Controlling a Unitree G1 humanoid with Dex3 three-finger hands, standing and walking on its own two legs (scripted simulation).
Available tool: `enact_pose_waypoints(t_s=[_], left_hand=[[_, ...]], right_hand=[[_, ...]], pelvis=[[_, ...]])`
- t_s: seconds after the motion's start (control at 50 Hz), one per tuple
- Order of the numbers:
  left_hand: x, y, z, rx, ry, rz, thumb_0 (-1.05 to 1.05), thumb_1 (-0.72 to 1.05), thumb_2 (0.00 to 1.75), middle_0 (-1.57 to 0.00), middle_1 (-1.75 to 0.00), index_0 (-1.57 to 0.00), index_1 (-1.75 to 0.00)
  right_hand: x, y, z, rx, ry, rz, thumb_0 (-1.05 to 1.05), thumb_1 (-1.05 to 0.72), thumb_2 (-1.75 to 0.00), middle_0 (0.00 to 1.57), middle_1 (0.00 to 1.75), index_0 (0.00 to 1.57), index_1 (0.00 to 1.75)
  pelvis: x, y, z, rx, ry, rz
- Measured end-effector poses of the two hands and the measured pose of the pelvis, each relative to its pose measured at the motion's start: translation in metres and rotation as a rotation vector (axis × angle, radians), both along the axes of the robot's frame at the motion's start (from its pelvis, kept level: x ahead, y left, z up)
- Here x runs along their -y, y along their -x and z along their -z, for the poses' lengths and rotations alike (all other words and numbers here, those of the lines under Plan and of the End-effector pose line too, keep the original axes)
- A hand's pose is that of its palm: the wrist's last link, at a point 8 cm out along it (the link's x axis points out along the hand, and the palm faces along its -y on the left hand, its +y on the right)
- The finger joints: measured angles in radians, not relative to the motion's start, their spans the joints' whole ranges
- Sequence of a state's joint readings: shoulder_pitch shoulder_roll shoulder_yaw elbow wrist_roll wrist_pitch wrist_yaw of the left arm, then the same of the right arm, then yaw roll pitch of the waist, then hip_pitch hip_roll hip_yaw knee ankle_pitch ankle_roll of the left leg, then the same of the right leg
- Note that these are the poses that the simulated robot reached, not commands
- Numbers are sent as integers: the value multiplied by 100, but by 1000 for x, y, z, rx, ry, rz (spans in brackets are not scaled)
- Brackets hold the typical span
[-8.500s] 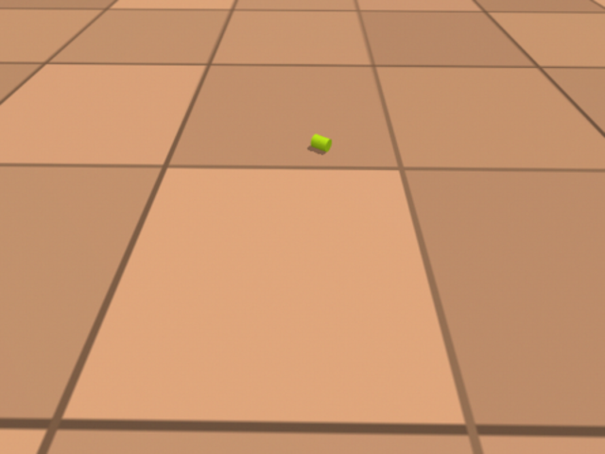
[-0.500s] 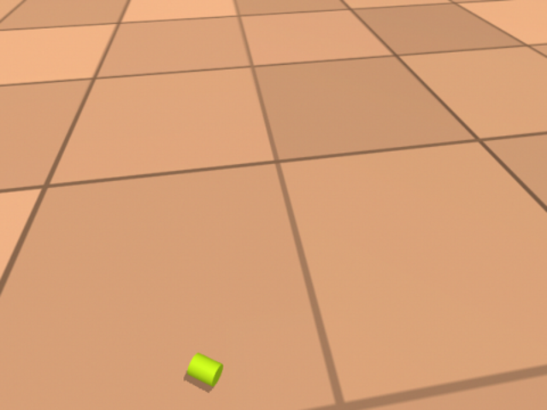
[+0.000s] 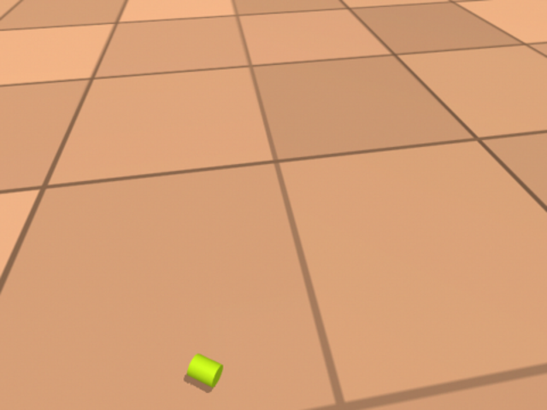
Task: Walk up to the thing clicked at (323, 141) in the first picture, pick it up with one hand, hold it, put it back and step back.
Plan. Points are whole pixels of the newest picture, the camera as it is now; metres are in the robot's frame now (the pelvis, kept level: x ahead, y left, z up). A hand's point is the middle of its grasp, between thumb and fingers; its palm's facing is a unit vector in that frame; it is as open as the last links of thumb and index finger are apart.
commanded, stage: stand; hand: left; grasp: from above
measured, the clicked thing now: (205, 370) +0.42 +0.27 -0.75
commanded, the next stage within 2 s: rise first in 0.66 s
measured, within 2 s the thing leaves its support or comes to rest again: neither
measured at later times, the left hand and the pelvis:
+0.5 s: hand out of the picture +0.07 +0.25 -0.16, palm faces -0.03 -0.94 -0.35, open 7.4 cm; pelvis +0.00 +0.00 +0.00, yaw +0 degrees
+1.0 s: hand out of the picture +0.14 +0.26 -0.17, palm faces -0.02 -0.93 -0.37, open 8.8 cm; pelvis -0.02 +0.00 -0.02, yaw +0 degrees
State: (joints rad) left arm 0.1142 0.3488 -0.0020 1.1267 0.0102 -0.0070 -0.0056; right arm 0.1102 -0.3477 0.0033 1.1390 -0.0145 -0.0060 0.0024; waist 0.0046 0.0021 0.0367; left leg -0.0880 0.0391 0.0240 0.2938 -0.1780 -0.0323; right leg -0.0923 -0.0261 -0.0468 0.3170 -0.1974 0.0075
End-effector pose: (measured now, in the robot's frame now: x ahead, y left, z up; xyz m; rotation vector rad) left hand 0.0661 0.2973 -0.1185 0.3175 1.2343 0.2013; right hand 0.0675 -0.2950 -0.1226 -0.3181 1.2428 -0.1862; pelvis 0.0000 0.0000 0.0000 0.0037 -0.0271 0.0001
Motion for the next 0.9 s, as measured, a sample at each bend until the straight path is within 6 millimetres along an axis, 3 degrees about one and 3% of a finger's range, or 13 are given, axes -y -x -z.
enact_pose_waypoints(t_s=[0.78, 0.9], left_hand=[[-1, 3, 1, -5, 0, 8, 0, 90, 90, -21, -30, -20, -30], [3, -35, 5, 97, 13, -12, 0, 77, 91, -20, -45, -19, -44]], right_hand=[[0, 6, -1, 0, 2, 13, 0, -91, -90, 20, 30, 20, 30], [-17, -3, 1, 120, -17, 17, 0, -91, -90, 20, 30, 20, 30]], pelvis=[[-1, 2, 0, 5, 1, 8], [-3, 14, 7, -62, 3, -7]])
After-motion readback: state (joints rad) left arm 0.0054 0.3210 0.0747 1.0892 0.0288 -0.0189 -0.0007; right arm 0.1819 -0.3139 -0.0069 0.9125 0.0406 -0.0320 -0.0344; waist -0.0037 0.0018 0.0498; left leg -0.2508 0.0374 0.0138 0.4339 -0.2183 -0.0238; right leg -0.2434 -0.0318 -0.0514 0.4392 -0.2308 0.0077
